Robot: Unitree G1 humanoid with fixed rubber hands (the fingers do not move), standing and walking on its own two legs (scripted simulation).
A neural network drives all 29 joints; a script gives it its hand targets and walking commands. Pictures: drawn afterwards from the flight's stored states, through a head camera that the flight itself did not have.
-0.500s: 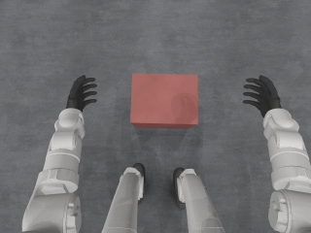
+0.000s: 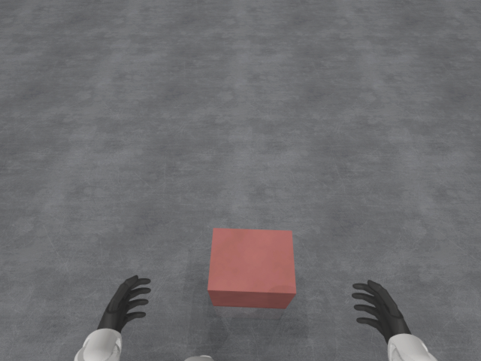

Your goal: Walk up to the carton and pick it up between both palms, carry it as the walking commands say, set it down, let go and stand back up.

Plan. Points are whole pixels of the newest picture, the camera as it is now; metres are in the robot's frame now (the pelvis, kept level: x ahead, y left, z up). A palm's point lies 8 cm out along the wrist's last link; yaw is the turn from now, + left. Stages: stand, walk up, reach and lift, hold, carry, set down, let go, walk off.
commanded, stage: let go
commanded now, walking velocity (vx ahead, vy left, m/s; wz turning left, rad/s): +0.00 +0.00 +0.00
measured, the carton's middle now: (250, 270) +0.44 -0.02 -0.63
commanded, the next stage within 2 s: stand in 0.38 s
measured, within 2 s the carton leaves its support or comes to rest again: neither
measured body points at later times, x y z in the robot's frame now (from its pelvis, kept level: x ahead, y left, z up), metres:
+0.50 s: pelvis -0.01 +0.01 +0.01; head -0.02 +0.02 +0.46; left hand +0.16 +0.27 -0.07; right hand +0.15 -0.24 -0.07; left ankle +0.00 +0.12 -0.73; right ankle -0.03 -0.11 -0.73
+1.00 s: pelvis +0.00 +0.02 +0.01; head -0.03 +0.03 +0.46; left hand +0.11 +0.30 -0.10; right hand +0.13 -0.28 -0.08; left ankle +0.00 +0.12 -0.73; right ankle -0.03 -0.11 -0.73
